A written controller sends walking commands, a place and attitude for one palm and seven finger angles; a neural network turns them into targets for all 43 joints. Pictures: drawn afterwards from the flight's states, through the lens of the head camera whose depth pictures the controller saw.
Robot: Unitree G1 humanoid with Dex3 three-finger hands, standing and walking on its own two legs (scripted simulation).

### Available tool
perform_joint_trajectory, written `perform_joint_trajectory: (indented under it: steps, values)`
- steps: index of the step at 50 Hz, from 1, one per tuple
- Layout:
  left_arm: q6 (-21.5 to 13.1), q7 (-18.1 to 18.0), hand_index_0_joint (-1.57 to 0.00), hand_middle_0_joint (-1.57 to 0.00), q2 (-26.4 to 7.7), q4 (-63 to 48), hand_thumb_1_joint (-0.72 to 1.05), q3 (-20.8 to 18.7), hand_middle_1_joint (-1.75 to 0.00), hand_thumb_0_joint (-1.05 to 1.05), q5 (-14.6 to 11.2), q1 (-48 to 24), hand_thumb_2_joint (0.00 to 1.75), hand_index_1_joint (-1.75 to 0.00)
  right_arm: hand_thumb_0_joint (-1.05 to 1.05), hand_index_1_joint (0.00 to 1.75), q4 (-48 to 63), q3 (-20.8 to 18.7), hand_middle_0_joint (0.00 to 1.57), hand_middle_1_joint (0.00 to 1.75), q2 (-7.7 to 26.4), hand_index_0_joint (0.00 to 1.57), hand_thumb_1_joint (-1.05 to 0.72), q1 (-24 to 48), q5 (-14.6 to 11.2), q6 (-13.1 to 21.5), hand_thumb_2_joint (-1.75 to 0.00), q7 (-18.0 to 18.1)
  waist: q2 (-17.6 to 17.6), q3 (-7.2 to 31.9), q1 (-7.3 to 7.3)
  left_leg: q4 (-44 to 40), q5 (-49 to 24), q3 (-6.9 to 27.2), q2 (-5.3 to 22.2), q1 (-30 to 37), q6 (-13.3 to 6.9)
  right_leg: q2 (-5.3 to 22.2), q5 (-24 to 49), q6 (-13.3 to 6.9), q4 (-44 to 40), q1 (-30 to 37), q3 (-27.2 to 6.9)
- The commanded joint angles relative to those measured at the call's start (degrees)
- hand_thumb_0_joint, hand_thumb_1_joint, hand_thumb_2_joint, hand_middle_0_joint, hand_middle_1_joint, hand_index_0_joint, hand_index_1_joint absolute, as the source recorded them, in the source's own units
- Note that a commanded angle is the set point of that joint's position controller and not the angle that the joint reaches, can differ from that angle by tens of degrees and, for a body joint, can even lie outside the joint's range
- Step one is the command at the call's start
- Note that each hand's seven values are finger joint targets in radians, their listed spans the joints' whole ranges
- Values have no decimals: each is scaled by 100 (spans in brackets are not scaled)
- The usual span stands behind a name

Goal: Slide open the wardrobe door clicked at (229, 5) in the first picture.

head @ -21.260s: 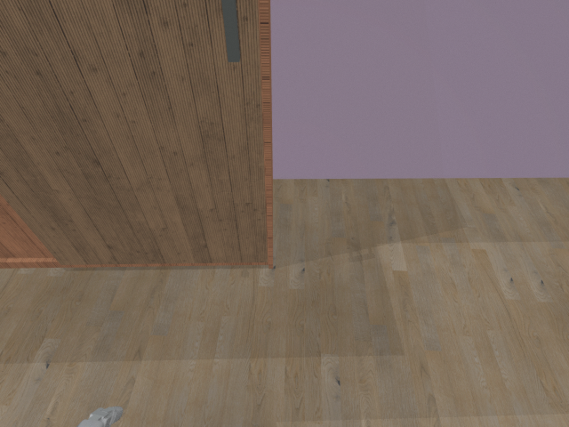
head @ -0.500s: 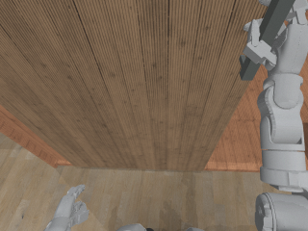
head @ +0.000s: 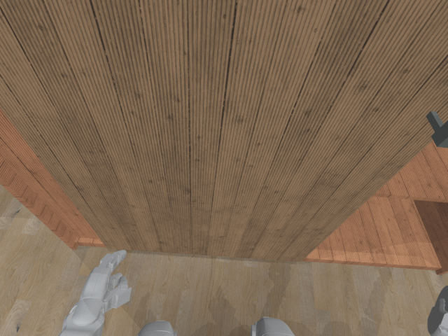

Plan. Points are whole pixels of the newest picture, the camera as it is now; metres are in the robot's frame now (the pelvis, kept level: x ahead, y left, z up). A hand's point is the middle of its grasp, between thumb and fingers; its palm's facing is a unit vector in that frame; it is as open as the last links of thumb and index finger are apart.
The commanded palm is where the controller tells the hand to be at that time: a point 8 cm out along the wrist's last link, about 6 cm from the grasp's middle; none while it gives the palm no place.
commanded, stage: stop walking and hold the door there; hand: right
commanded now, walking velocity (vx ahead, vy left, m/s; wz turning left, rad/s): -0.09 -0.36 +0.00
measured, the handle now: out of the picture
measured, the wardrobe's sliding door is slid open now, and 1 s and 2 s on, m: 0.66 0.66 0.65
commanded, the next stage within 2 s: none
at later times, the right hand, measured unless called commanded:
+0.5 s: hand out of the picture +0.41 -0.30 +0.25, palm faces +0.46 +0.87 -0.16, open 6.0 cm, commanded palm +0.37 -0.36 +0.22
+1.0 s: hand out of the picture +0.40 -0.31 +0.25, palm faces +0.39 +0.91 -0.14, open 5.7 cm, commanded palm +0.37 -0.36 +0.22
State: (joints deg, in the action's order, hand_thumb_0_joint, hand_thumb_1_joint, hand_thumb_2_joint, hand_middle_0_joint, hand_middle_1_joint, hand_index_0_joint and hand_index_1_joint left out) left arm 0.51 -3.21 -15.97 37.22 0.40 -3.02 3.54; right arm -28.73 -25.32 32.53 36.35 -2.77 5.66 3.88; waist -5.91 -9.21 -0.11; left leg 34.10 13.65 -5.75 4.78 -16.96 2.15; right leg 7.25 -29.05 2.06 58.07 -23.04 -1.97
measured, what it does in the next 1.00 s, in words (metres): steps on the spot: right foot, then left foot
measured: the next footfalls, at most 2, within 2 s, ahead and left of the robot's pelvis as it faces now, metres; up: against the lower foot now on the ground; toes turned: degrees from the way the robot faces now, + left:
right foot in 0.30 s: +0.04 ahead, -0.15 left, +0.00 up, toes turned +3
left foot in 0.48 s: +0.02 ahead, +0.11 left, +0.00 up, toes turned +11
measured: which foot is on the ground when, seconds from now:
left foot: down 0.00-0.32, up 0.34-0.46, down 0.48-1.00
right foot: up 0.00-0.28, down 0.30-1.00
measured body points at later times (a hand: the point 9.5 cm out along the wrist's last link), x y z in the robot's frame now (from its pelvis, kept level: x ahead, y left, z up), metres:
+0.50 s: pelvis -0.03 -0.02 +0.00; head -0.01 -0.03 +0.45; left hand +0.06 +0.25 -0.10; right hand +0.38 -0.35 +0.26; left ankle -0.02 +0.10 -0.73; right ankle +0.02 -0.14 -0.72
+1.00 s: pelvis -0.08 -0.05 +0.01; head -0.06 -0.06 +0.46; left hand -0.05 +0.24 -0.10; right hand +0.38 -0.35 +0.26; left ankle -0.02 +0.10 -0.72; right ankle +0.00 -0.15 -0.72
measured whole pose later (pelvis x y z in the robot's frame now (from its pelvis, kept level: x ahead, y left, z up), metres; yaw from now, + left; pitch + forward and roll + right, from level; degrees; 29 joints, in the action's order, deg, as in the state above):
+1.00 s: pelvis -0.08 -0.05 +0.01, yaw +9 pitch -2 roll +1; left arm -0.7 -6.4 -16.1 40.5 1.5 -2.3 16.7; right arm -50.5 -25.2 38.7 45.9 0.0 10.6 3.6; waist 0.4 -2.9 -5.2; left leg 28.5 9.0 -2.1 0.9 -18.6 1.0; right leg 3.6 -11.9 -0.7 33.1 -19.7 4.5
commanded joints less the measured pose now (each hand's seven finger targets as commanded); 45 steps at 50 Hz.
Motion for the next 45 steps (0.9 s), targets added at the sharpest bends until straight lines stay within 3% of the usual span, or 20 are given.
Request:
perform_joint_trajectory:
  steps: [1, 6, 7, 10, 12, 13, 15, 16, 18, 23, 25, 26, 27, 29, 32, 34, 36, 39, 42, 45]
  values:
    - [-376, -127, -20, -20, -738, -411, 90, -263, -30, 0, 11, 98, 90, -30, 0, 140, 861, -1197, 45, 140, 2593, 45, -90, 1971, 46, 492, -90, 204, 2548, 2547, 148, -854, -3754, 1458, 1760, 2101, -818, -347, 152, 13, 1038, -1014, -217]
    - [-371, -123, -20, -20, -794, -396, 90, -319, -30, 0, 9, 117, 90, -30, 0, 140, 600, -1173, 45, 140, 2655, 45, -90, 1862, 147, 570, -90, 186, 2025, 2646, 148, -987, -3940, 1214, 1731, 1631, -751, -596, 370, 10, -403, -136, 254]
    - [-375, -134, -20, -20, -833, -386, 90, -337, -30, 0, 10, 146, 90, -30, 0, 140, 739, -1037, 45, 140, 2594, 45, -90, 1976, 161, 578, -90, 189, 1591, 2606, 89, -1021, -3626, 1160, 1757, 1419, -759, -558, 485, -24, -765, 129, 325]
    - [-374, -154, -20, -20, -856, -404, 90, -376, -30, 0, 18, 356, 90, -30, 0, 140, 593, -1086, 45, 140, 2624, 45, -90, 1790, 242, 618, -90, 248, 1749, 2599, 135, -1131, -2588, 1089, 1569, 1169, -749, -616, 731, -66, -1832, 559, 495]
    - [-353, -181, -20, -20, -913, -376, 90, -431, -30, 0, 9, 413, 90, -30, 0, 140, 887, -823, 45, 140, 2414, 45, -90, 1959, 202, 665, -90, 261, 1231, 2512, -18, -1025, -1788, 876, 1267, 742, -585, -663, 1675, -36, -2857, 1339, 663]
    - [-342, -203, -20, -20, -911, -392, 90, -425, -30, 0, 7, 472, 90, -30, 0, 140, 928, -619, 45, 140, 2172, 45, -90, 1910, 220, 720, -90, 250, 829, 2525, 0, -763, -1495, 668, 957, 662, -472, -519, 2129, -67, -3268, 1599, 710]
    - [-361, -210, -20, -20, -1151, -558, 90, -476, -30, 0, -36, 478, 90, -30, 0, 140, 1180, -473, 45, 140, 1970, 45, -90, 1942, 184, 839, -90, 234, -799, 2328, 128, 73, -66, 140, -60, 66, -98, 719, 3540, -565, -3674, 1538, -566]
    - [-363, -169, -20, -20, -1015, -619, 90, -421, -30, 0, -80, 574, 90, -30, 0, 140, 1189, -303, 45, 140, 1812, 45, -90, 2064, 152, 850, -90, 207, -955, 2268, 102, 612, 1066, 171, -341, 79, -111, 948, 4262, -814, -3691, 1267, -658]
    - [-355, -179, -20, -20, -887, -562, 90, -375, -30, 0, 12, 645, 90, -30, 0, 140, 732, -229, 45, 140, 1746, 45, -90, 1697, 218, 813, -90, 165, -1183, 1989, 73, 1186, 1500, 262, -340, -5, -87, 1048, 4087, -1066, -3813, 805, -695]
    - [-400, -218, -20, -20, -998, -502, 90, -339, -30, 0, -11, 775, 90, -30, 0, 140, 548, -400, 45, 140, 2126, 45, -90, 1995, 219, 708, -90, 198, -578, 2346, 71, -878, -230, 296, -208, 958, -122, 424, 3274, -477, -2737, 932, 103]
    - [-349, -230, -20, -20, -903, -515, 90, -303, -30, 0, 46, 900, 90, -30, 0, 140, 207, -531, 45, 140, 2410, 45, -90, 2015, 293, 668, -90, 219, 807, 2421, -63, -1198, -1793, 1551, 856, 1426, -551, -138, 2018, -159, -2075, 244, 506]
    - [-348, -241, -20, -20, -885, -463, 90, -271, -30, 0, 78, 904, 90, -30, 0, 140, -110, -666, 45, 140, 2575, 45, -90, 1960, 334, 675, -90, 221, 941, 2305, -36, -1283, -2570, 1659, 1218, 1478, -774, -355, 848, -110, -1778, 5, 405]
    - [-336, -253, -20, -20, -925, -416, 90, -323, -30, 0, -2, 965, 90, -30, 0, 140, -241, -1001, 45, 140, 2885, 45, -90, 1783, 266, 574, -90, 253, 1538, 2478, 8, -1277, -2692, 1660, 1250, 1699, -861, -457, 439, -127, -1559, -168, 204]
    - [-395, -304, -20, -20, -834, -427, 90, -219, -30, 0, 2, 832, 90, -30, 0, 140, -265, -1110, 45, 140, 2944, 45, -90, 2081, 261, 542, -90, 240, 1947, 2488, 83, -1156, -2385, 1445, 1230, 1649, -808, -373, 372, -202, -1674, -140, 34]
    - [-381, -359, -20, -20, -878, -224, 90, -163, -30, 0, 51, 938, 90, -30, 0, 140, -458, -712, 45, 140, 2518, 45, -90, 1999, 205, 585, -90, 143, 1260, 2524, -74, -870, -1426, 712, 599, 969, -455, -347, 2198, -239, -3142, 1197, 264]
    - [-321, -349, -20, -20, -994, -306, 90, -166, -30, 0, 38, 825, 90, -30, 0, 140, -465, -715, 45, 140, 2531, 45, -90, 1988, 205, 678, -90, 97, 160, 2412, 83, -338, -649, 402, -193, 674, -69, 418, 3551, -572, -3476, 1192, -632]
    - [-286, -325, -20, -20, -914, -370, 90, -159, -30, 0, 47, 778, 90, -30, 0, 140, -681, -452, 45, 140, 2274, 45, -90, 2141, 228, 731, -90, 28, -372, 1968, 62, -28, 691, 458, -359, 705, -106, 771, 2288, -760, -4026, 424, -1046]
    - [-287, -351, -20, -20, -951, -319, 90, -206, -30, 0, 60, 916, 90, -30, 0, 140, -965, -445, 45, 140, 2320, 45, -90, 2240, 246, 747, -90, 67, -286, 1812, 68, -115, 629, 473, -369, 784, -138, 755, 2019, -800, -3977, 235, -919]
    - [-312, -375, -20, -20, -1029, -287, 90, -250, -30, 0, 42, 1046, 90, -30, 0, 140, -1030, -365, 45, 140, 2418, 45, -90, 2472, 260, 739, -90, 39, -199, 2232, -8, -703, 66, 563, -250, 1052, -147, 419, 2171, -571, -3439, 494, -391]
    - [-328, -363, -20, -20, -987, -350, 90, -245, -30, 0, 54, 1043, 90, -30, 0, 140, -1213, -189, 45, 140, 2301, 45, -90, 2591, 315, 719, -90, 29, 40, 2078, -62, -1077, 586, 819, 15, 700, -246, 74, 1255, -372, -3262, 381, -62]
